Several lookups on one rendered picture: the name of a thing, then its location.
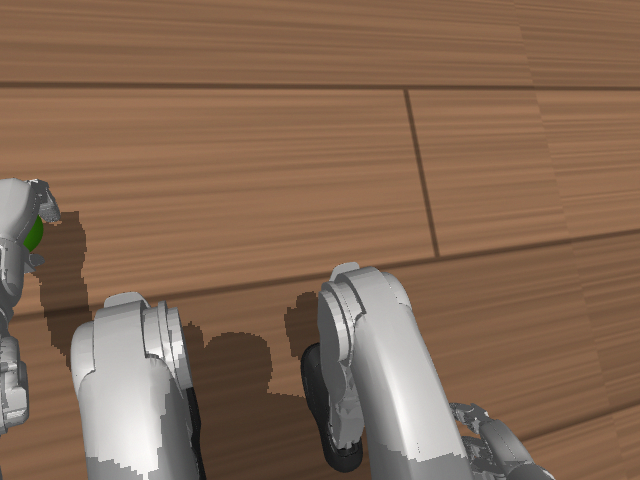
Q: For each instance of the right robot hand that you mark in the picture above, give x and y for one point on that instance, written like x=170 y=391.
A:
x=498 y=451

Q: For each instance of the right robot foot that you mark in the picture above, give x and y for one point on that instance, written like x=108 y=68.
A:
x=317 y=398

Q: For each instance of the left robot arm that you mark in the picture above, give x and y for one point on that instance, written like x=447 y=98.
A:
x=14 y=391

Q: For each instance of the right robot arm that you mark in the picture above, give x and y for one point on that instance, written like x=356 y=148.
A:
x=529 y=472

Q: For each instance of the left robot foot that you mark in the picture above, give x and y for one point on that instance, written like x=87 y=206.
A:
x=195 y=439

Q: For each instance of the left robot hand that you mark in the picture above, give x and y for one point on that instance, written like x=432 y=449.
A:
x=20 y=204

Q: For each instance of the ball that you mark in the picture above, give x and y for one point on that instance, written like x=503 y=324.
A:
x=35 y=235

